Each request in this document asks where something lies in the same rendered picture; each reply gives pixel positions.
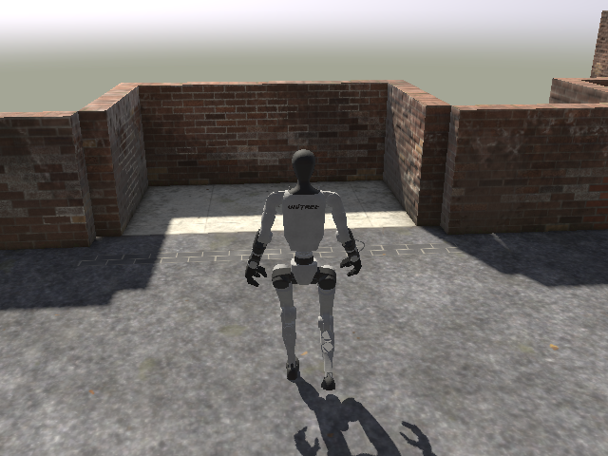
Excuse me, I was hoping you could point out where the right robot upper arm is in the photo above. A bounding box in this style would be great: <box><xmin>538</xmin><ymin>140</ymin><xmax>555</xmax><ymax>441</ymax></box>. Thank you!
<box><xmin>323</xmin><ymin>191</ymin><xmax>351</xmax><ymax>243</ymax></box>

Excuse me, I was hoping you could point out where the robot head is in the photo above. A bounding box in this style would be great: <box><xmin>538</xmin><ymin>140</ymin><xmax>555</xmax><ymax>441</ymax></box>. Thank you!
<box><xmin>288</xmin><ymin>149</ymin><xmax>320</xmax><ymax>195</ymax></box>

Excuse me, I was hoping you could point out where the humanoid robot torso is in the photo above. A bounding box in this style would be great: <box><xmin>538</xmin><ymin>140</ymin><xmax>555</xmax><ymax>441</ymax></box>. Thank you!
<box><xmin>281</xmin><ymin>186</ymin><xmax>326</xmax><ymax>285</ymax></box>

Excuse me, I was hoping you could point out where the robot left forearm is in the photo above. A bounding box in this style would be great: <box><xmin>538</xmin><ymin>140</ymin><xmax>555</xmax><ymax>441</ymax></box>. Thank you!
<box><xmin>247</xmin><ymin>229</ymin><xmax>267</xmax><ymax>269</ymax></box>

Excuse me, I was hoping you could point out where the robot right forearm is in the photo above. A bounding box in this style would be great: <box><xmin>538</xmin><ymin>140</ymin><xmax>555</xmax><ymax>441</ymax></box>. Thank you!
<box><xmin>342</xmin><ymin>228</ymin><xmax>360</xmax><ymax>262</ymax></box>

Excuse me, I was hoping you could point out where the robot left hand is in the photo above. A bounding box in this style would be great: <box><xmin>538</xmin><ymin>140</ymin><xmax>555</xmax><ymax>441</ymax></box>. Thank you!
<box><xmin>245</xmin><ymin>264</ymin><xmax>267</xmax><ymax>287</ymax></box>

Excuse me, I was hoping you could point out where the robot right hand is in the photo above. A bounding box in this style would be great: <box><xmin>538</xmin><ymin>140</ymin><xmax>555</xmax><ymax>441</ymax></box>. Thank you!
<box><xmin>340</xmin><ymin>257</ymin><xmax>362</xmax><ymax>276</ymax></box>

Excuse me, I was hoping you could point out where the left robot upper arm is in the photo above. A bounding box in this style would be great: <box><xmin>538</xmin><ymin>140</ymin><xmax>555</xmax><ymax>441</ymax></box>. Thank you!
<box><xmin>257</xmin><ymin>191</ymin><xmax>284</xmax><ymax>244</ymax></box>

